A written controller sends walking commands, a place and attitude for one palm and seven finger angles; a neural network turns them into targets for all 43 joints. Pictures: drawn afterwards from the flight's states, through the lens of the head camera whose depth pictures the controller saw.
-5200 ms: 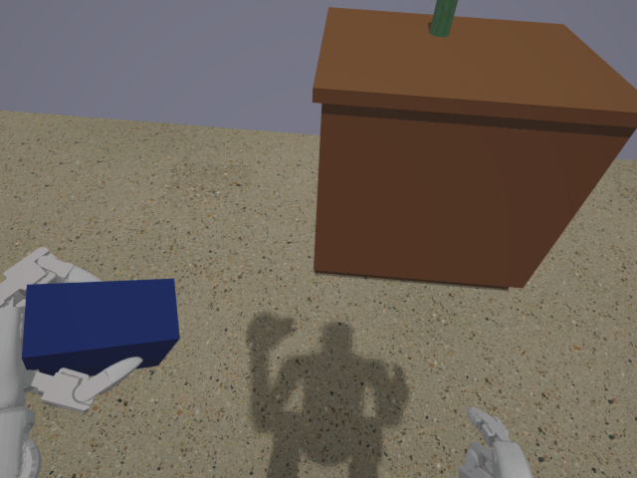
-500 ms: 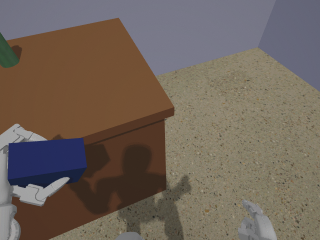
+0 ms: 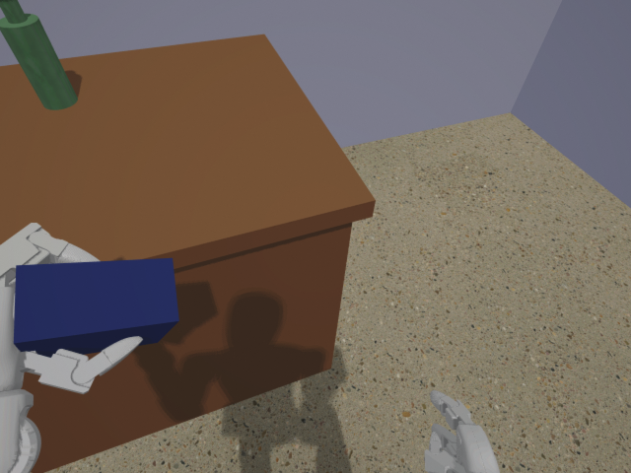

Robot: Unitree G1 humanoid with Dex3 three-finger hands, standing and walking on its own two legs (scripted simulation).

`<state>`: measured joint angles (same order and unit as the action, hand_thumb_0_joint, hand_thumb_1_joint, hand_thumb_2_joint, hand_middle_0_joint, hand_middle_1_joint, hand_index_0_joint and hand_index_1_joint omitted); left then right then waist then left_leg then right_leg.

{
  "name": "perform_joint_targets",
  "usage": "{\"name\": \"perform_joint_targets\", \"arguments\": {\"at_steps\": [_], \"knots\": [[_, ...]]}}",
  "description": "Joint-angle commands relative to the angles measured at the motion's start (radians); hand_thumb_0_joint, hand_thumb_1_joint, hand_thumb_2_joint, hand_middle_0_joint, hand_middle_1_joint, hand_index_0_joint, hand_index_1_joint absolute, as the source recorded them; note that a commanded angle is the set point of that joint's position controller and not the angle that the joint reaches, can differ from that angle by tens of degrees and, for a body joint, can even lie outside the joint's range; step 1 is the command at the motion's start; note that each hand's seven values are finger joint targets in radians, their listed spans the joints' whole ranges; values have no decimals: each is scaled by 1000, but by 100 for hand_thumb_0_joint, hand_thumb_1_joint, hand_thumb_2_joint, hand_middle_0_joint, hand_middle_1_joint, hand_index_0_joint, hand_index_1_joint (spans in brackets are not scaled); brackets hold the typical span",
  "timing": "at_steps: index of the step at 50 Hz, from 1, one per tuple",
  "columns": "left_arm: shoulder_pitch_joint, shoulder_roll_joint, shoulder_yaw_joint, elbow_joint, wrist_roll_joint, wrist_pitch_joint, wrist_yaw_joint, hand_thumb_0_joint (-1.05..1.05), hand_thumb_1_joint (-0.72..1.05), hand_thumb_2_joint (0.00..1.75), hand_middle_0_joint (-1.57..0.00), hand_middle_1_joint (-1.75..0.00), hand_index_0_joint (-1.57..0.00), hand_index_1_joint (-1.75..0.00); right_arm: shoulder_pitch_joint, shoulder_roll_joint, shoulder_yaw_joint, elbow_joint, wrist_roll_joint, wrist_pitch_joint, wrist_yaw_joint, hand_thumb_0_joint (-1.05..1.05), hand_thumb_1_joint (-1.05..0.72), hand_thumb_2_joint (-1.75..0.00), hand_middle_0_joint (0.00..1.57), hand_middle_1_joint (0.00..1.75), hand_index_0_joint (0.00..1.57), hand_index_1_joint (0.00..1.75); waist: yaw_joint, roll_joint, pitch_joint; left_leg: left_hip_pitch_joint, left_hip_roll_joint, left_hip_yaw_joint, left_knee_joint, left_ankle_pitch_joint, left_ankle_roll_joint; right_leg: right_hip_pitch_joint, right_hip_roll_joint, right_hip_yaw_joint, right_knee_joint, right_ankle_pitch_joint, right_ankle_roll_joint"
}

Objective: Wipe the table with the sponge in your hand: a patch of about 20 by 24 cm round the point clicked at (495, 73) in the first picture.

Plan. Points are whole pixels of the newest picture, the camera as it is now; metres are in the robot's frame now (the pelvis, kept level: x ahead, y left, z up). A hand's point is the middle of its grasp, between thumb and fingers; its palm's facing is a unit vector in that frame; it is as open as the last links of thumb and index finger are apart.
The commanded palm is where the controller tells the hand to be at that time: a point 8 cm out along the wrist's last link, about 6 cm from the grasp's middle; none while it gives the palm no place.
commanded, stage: come to a stop and stand still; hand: left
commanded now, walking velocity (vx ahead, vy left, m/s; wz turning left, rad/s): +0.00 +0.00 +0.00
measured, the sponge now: (121, 308) +0.23 +0.21 +0.16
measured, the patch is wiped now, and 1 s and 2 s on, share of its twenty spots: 0.00 0.00 0.00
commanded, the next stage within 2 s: look again from close up in 0.72 s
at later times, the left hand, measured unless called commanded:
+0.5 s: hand (68, 392) +0.15 +0.22 +0.16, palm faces +0.38 -0.84 -0.39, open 9.8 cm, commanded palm +0.10 +0.26 +0.18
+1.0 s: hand out of the picture +0.17 +0.28 +0.18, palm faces +0.43 -0.83 -0.35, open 9.8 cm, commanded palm +0.10 +0.29 +0.18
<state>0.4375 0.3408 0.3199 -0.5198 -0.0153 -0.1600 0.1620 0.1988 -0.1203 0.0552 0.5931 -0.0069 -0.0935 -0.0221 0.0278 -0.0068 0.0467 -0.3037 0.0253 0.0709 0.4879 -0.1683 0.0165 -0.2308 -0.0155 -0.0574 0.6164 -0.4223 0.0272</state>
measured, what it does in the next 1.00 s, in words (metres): steps on the spot: right foot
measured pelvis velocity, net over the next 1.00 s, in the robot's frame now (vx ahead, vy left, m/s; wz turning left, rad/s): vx -0.07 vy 0.02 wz -0.03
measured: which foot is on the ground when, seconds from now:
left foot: down 0.00-1.00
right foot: up 0.00-0.00, down 0.02-1.00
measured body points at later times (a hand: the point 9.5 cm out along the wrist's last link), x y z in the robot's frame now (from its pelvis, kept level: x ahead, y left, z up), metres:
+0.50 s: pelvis -0.07 -0.02 +0.00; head -0.06 -0.01 +0.45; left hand +0.12 +0.26 +0.18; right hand +0.09 -0.26 -0.08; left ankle +0.00 +0.11 -0.73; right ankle -0.02 -0.11 -0.74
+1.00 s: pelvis -0.07 +0.02 +0.00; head -0.05 +0.04 +0.45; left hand +0.14 +0.32 +0.20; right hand +0.09 -0.22 -0.08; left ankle +0.00 +0.11 -0.74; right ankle -0.03 -0.11 -0.73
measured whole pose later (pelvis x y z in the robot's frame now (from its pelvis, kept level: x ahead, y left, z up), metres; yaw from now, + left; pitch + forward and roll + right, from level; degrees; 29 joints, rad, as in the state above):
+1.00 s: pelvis -0.07 +0.02 +0.00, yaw -2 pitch -2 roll -1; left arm 0.29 0.41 0.41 -0.36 -0.05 -0.25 0.10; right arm 0.24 -0.20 0.01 0.62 0.01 -0.15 -0.02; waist 0.04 -0.02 0.06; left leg -0.30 0.00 0.01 0.50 -0.17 0.03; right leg -0.26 0.02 -0.02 0.46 -0.19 -0.01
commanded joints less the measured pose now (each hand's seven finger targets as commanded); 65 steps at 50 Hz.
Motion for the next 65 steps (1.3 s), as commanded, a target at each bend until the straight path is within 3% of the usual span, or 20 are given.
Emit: {"name": "perform_joint_targets", "arguments": {"at_steps": [1, 3, 5, 10, 14, 16, 21, 25, 34, 35, 40, 41, 42, 43, 45, 51, 54, 55, 59, 65], "knots": [[-44, 202, 146, -204, -11, -66, 23, 0, 10, 130, -120, -160, -120, -160, -72, -179, -72, -132, 7, -40, -25, 0, -90, -90, 20, 30, 20, 30, -29, 146, -174, 32, 174, -146, -121, 10, 27, 151, -13, 5, -264, 167, -20], [-31, 201, 154, -169, -22, -63, 19, 0, 10, 130, -120, -160, -120, -160, -69, -164, -69, -141, 6, -24, -23, 0, -90, -90, 20, 30, 20, 30, -42, -6, -172, 2, 70, -57, 4, -105, -34, 103, -135, 160, -303, 242, -81], [-9, 183, 139, -152, -41, -41, 5, 0, 10, 130, -120, -160, -120, -160, -78, -173, -83, -144, 18, -9, -19, 0, -90, -90, 20, 30, 20, 30, -29, -166, -114, 33, 8, -50, 170, -159, -50, -75, -233, 280, -381, 73, -145], [-73, 184, 123, -164, -34, -48, 10, 0, 10, 130, -120, -160, -120, -160, -96, -169, -63, -125, 16, -1, -39, 0, -90, -90, 20, 30, 20, 30, -38, -66, -105, 60, 20, -65, 28, -31, -38, -40, -163, 143, -285, 174, -99], [-9, 173, 117, -99, -22, -59, 7, 0, 10, 130, -120, -160, -120, -160, -75, -205, -86, -130, 18, -11, -55, 0, -90, -90, 20, 30, 20, 30, -16, 43, -111, 80, 118, -150, -88, 105, 8, 4, -49, 113, -217, 224, -40], [-51, 171, 103, -163, -16, -74, 8, 0, 10, 130, -120, -160, -120, -160, -81, -201, -75, -132, 12, -15, -57, 0, -90, -90, 20, 30, 20, 30, -17, 194, -99, -11, 151, -198, -172, 51, 22, 66, -14, 57, -147, 190, -23], [-65, 177, 103, -190, -3, -96, 17, 0, 10, 130, -120, -160, -120, -160, -73, -202, -86, -136, 8, -44, -54, 0, -90, -90, 20, 30, 20, 30, -17, 107, -88, -79, 92, -134, -143, -228, 8, 83, -46, 119, -240, 101, -36], [-41, 187, 115, -181, -10, -85, 21, 0, 10, 130, -120, -160, -120, -160, -55, -204, -95, -128, 6, -39, -45, 0, -90, -90, 20, 30, 20, 30, -30, 33, -95, 37, 27, -79, 6, -204, -20, -76, -125, 218, -367, -81, -79], [-56, 166, 100, -92, -16, -63, 13, 0, 10, 130, -120, -160, -120, -160, -72, -197, -77, -132, 11, -25, -54, 0, -90, -90, 20, 30, 20, 30, -29, 19, -43, -40, 66, -138, -115, -267, -4, -54, -48, 137, -327, -107, -41], [-70, 165, 94, -107, -16, -62, 12, 0, 10, 130, -120, -160, -120, -160, -77, -199, -76, -131, 8, -25, -56, 0, -90, -90, 20, 30, 20, 30, -30, 71, -35, -36, 68, -141, -138, -284, -4, -64, -37, 130, -322, -108, -40], [-107, 169, 87, -161, -9, -72, 14, 0, 10, 130, -120, -160, -120, -160, -74, -200, -74, -129, 6, -42, -54, 0, -90, -90, 20, 30, 20, 30, -25, 101, -95, -33, 79, -151, -165, -211, 0, 41, -16, 96, -268, 60, -34], [-1081, 1024, 715, -376, 128, -173, -2, 0, 10, 130, -120, -160, -120, -160, 45, -220, -103, -124, -27, -86, -55, 0, -90, -90, 20, 30, 20, 30, 26, -172, 15, -124, 50, -73, 64, -66, 25, -67, -104, 211, -402, 269, 47], [-556, 423, 291, 142, 37, -133, -44, 0, 10, 130, -120, -160, -120, -160, -22, -100, -48, -70, 1, -84, -46, 0, -90, -90, 20, 30, 20, 30, -10, -188, -194, 30, -63, -68, 126, -62, 16, -49, -177, 219, -348, 155, -58], [-267, 322, 246, 128, -11, -130, -43, 0, 10, 130, -120, -160, -120, -160, -56, -144, -79, -125, 16, -97, -46, 0, -90, -90, 20, 30, 20, 30, 46, -121, -107, 40, -33, -71, 122, -71, -4, -60, -171, 306, -418, 103, -45], [-196, 148, 90, 58, -37, -146, -68, 0, 10, 130, -120, -160, -120, -160, -48, -174, -96, -148, 22, -120, -23, 0, -90, -90, 20, 30, 20, 30, 21, 109, -184, 126, -31, -73, -17, -120, -1, -26, -149, 250, -343, -40, -102], [-91, 196, 94, -127, -27, -180, -55, 0, 10, 130, -120, -160, -120, -160, -66, -201, -81, -154, 24, -146, -2, 0, -90, -90, 20, 30, 20, 30, 19, 106, -90, -110, 84, -268, -317, -415, 35, 100, 8, 78, -161, 2, -33], [-121, 260, 186, -109, -24, -187, -41, 0, 10, 130, -120, -160, -120, -160, -60, -201, -88, -160, 18, -144, -12, 0, -90, -90, 20, 30, 20, 30, 14, 17, -106, -73, 92, -256, -263, -250, 41, 127, 3, 76, -169, 152, -30], [-157, 304, 227, -137, -27, -188, -36, 0, 10, 130, -120, -160, -120, -160, -64, -203, -88, -159, 14, -143, -16, 0, -90, -90, 20, 30, 20, 30, 8, 71, -122, -27, 91, -246, -269, -208, 28, 110, 7, 71, -167, 158, -30], [-201, 245, 184, -159, -27, -202, -47, 0, 10, 130, -120, -160, -120, -160, -57, -193, -84, -156, 5, -148, -13, 0, -90, -90, 20, 30, 20, 30, 6, 168, -149, 3, 75, -229, -233, -109, 15, 138, -2, 76, -174, 233, -42], [-172, 131, 67, -163, -20, -172, -54, 0, 10, 130, -120, -160, -120, -160, -55, -203, -94, -141, -2, -146, 4, 0, -90, -90, 20, 30, 20, 30, -12, 166, -182, 140, 81, -244, -187, -134, 6, 22, 24, 45, -159, 173, -60]]}}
